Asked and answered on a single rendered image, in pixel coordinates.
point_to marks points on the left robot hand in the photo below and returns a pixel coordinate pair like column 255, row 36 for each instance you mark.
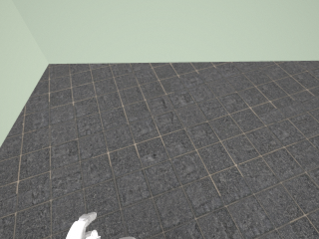
column 78, row 229

